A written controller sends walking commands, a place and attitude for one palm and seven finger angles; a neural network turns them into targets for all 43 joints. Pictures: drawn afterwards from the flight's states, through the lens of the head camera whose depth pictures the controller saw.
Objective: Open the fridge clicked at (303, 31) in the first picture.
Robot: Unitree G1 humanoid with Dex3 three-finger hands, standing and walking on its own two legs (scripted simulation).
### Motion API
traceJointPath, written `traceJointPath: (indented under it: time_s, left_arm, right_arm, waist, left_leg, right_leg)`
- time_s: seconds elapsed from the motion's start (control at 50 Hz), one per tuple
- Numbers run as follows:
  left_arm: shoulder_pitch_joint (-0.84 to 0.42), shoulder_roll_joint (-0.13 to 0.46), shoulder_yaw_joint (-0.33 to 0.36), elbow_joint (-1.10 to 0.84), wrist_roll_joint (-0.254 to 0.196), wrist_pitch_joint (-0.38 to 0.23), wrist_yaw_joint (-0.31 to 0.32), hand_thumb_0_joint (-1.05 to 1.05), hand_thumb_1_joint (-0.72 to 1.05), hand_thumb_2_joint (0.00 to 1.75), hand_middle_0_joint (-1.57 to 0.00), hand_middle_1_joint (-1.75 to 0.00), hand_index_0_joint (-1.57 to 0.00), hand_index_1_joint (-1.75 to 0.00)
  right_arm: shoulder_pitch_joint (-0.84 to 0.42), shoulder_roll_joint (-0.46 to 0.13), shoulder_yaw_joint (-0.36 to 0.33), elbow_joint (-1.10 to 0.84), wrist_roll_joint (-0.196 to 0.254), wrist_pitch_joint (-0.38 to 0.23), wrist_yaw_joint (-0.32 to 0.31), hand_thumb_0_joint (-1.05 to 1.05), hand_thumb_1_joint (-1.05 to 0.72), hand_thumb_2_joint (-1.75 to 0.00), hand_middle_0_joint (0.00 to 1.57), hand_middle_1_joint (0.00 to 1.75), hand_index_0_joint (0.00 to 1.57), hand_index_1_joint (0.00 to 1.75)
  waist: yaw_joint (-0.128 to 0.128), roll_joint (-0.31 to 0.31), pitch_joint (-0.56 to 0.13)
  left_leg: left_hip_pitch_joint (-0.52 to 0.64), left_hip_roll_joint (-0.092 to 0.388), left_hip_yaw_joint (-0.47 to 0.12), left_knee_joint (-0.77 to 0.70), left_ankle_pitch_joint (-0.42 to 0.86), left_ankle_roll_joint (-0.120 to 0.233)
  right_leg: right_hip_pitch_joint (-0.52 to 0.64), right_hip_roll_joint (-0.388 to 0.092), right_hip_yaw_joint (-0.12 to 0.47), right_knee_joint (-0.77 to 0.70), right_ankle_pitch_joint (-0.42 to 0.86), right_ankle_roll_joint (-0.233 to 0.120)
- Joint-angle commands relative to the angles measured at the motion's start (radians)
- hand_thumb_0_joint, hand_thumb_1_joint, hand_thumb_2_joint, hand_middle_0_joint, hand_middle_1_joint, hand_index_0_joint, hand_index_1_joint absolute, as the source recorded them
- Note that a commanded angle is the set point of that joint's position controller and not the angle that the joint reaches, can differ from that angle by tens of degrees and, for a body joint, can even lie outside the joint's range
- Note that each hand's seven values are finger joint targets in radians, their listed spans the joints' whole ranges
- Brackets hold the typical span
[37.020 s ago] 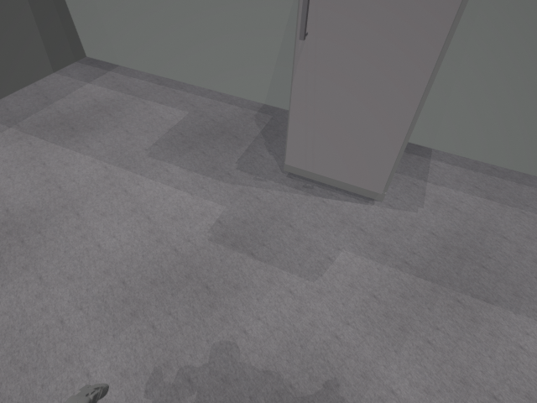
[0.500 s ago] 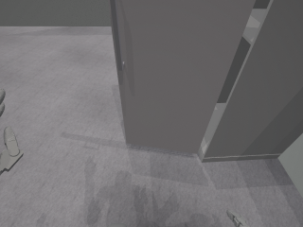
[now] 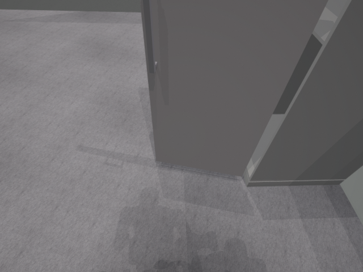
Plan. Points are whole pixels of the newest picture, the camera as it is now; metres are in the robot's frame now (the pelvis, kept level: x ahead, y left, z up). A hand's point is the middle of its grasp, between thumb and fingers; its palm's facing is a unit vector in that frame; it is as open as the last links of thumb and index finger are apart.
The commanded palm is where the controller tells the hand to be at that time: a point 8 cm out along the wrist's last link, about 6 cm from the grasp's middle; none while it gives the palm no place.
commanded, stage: let the arm hang, fingers relaxed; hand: left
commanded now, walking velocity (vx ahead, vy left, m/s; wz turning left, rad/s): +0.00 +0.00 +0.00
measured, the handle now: (150, 22) +0.78 +0.12 +0.17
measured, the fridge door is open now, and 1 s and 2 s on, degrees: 77 77 77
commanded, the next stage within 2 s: look to check the result in 0.80 s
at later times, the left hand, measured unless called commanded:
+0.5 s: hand out of the picture +0.07 +0.25 -0.15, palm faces -0.06 -0.95 -0.29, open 7.4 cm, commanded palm none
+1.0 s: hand out of the picture +0.09 +0.25 -0.15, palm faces -0.09 -0.96 -0.28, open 7.4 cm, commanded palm none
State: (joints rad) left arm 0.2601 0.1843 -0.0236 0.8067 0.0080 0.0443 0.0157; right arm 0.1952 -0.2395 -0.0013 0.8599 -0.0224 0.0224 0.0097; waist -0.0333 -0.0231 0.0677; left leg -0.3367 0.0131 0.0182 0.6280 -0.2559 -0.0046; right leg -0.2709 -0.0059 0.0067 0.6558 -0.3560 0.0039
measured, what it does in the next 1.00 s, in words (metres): stands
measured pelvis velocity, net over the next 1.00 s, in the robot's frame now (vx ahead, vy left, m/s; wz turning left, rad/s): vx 0.03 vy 0.03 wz -0.05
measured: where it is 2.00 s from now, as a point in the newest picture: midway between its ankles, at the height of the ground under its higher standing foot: outside the picture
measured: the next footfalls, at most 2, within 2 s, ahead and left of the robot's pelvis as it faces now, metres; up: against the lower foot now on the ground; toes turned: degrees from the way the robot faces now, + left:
none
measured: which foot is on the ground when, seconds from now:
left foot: down 0.00-1.00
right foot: down 0.00-1.00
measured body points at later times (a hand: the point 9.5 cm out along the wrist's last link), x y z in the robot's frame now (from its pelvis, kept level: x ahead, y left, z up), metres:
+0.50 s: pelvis +0.02 +0.03 +0.02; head +0.04 +0.02 +0.47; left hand +0.07 +0.30 -0.13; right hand +0.07 -0.24 -0.13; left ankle +0.05 +0.12 -0.72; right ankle +0.00 -0.12 -0.72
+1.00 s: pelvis +0.03 +0.03 +0.02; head +0.05 +0.04 +0.47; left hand +0.09 +0.30 -0.13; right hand +0.06 -0.24 -0.12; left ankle +0.05 +0.12 -0.72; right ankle +0.00 -0.12 -0.72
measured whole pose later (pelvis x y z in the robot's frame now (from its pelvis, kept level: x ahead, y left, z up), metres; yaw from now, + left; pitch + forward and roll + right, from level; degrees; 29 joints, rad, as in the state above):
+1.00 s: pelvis +0.03 +0.03 +0.02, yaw -3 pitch -1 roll +0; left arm 0.14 0.28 -0.01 1.14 0.01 -0.01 0.01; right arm 0.14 -0.26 -0.01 1.14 -0.01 0.00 0.00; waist -0.01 -0.01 0.07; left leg -0.17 -0.01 0.08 0.36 -0.17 0.03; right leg -0.10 -0.03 0.06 0.34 -0.22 0.04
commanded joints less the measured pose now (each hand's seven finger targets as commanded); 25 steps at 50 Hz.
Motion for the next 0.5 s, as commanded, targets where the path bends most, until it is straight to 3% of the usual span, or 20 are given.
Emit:
traceJointPath:
  time_s: [0.0, 0.02, 0.04, 0.08, 0.16, 0.24, 0.36, 0.44, 0.48]
  left_arm:
    - [-0.041, 0.210, 0.049, 0.004, 0.006, -0.044, 0.007, 0.00, 0.90, 0.90, -0.20, -0.30, -0.20, -0.30]
    - [-0.022, 0.193, 0.065, 0.027, 0.011, -0.045, 0.007, 0.00, 0.90, 0.90, -0.20, -0.30, -0.20, -0.30]
    - [-0.010, 0.200, 0.064, 0.055, 0.009, -0.045, 0.006, 0.00, 0.90, 0.90, -0.20, -0.30, -0.20, -0.30]
    - [-0.010, 0.198, 0.058, 0.101, 0.009, -0.048, 0.004, 0.00, 0.90, 0.90, -0.20, -0.30, -0.20, -0.30]
    - [-0.036, 0.216, 0.056, 0.167, 0.009, -0.056, 0.004, 0.00, 0.90, 0.90, -0.20, -0.30, -0.20, -0.30]
    - [-0.041, 0.213, 0.050, 0.220, 0.009, -0.055, 0.007, 0.00, 0.90, 0.90, -0.20, -0.30, -0.20, -0.30]
    - [-0.049, 0.241, 0.051, 0.263, 0.010, -0.061, 0.009, 0.00, 0.90, 0.90, -0.20, -0.30, -0.20, -0.30]
    - [-0.083, 0.247, 0.049, 0.272, 0.011, -0.062, 0.010, 0.00, 0.90, 0.90, -0.20, -0.30, -0.20, -0.30]
    - [-0.089, 0.250, 0.049, 0.277, 0.012, -0.064, 0.010, 0.00, 0.90, 0.90, -0.20, -0.30, -0.20, -0.30]
  right_arm:
    - [-0.043, -0.130, -0.031, -0.001, -0.001, -0.013, -0.018, 0.00, -0.90, -0.90, 0.20, 0.30, 0.20, 0.30]
    - [-0.039, -0.134, -0.039, 0.012, -0.007, -0.013, -0.022, 0.00, -0.90, -0.90, 0.20, 0.30, 0.20, 0.30]
    - [-0.039, -0.133, -0.039, 0.027, -0.006, -0.012, -0.023, 0.00, -0.90, -0.90, 0.20, 0.30, 0.20, 0.30]
    - [-0.020, -0.137, -0.043, 0.052, -0.002, -0.010, -0.025, 0.00, -0.90, -0.90, 0.20, 0.30, 0.20, 0.30]
    - [0.004, -0.158, -0.053, 0.105, 0.004, -0.016, -0.030, 0.00, -0.90, -0.90, 0.20, 0.30, 0.20, 0.30]
    - [-0.006, -0.156, -0.051, 0.150, 0.005, -0.020, -0.031, 0.00, -0.90, -0.90, 0.20, 0.30, 0.20, 0.30]
    - [-0.023, -0.172, -0.051, 0.189, 0.009, -0.029, -0.029, 0.00, -0.90, -0.90, 0.20, 0.30, 0.20, 0.30]
    - [-0.050, -0.174, -0.048, 0.209, 0.006, -0.030, -0.027, 0.00, -0.90, -0.90, 0.20, 0.30, 0.20, 0.30]
    - [-0.058, -0.172, -0.047, 0.215, 0.006, -0.031, -0.024, 0.00, -0.90, -0.90, 0.20, 0.30, 0.20, 0.30]
  waist:
    - [0.023, 0.170, -0.041]
    - [0.030, 0.215, -0.065]
    - [0.034, 0.216, -0.082]
    - [0.031, 0.124, -0.119]
    - [0.019, 0.032, -0.119]
    - [0.021, 0.031, -0.065]
    - [0.026, 0.022, -0.084]
    - [0.024, 0.024, -0.046]
    - [0.024, 0.025, -0.060]
  left_leg:
    - [0.075, 0.084, -0.086, -0.216, 0.061, 0.034]
    - [0.070, 0.088, -0.098, -0.238, 0.006, 0.042]
    - [0.070, 0.088, -0.101, -0.249, -0.021, 0.044]
    - [0.097, 0.091, -0.101, -0.254, -0.046, 0.044]
    - [0.153, 0.095, -0.096, -0.250, 0.030, 0.044]
    - [0.156, 0.105, -0.091, -0.278, 0.049, 0.045]
    - [0.198, 0.108, -0.081, -0.283, 0.138, 0.046]
    - [0.191, 0.110, -0.077, -0.313, 0.127, 0.041]
    - [0.201, 0.108, -0.073, -0.313, 0.139, 0.039]
  right_leg:
    - [0.003, -0.062, 0.099, -0.240, 0.101, -0.036]
    - [0.032, -0.054, 0.085, -0.249, 0.075, -0.041]
    - [0.054, -0.052, 0.085, -0.255, 0.075, -0.045]
    - [0.074, -0.055, 0.082, -0.284, 0.068, -0.047]
    - [0.059, -0.068, 0.092, -0.316, 0.123, -0.051]
    - [0.044, -0.074, 0.086, -0.327, 0.144, -0.044]
    - [0.069, -0.085, 0.092, -0.325, 0.222, -0.039]
    - [0.062, -0.089, 0.090, -0.337, 0.204, -0.032]
    - [0.072, -0.092, 0.090, -0.339, 0.212, -0.030]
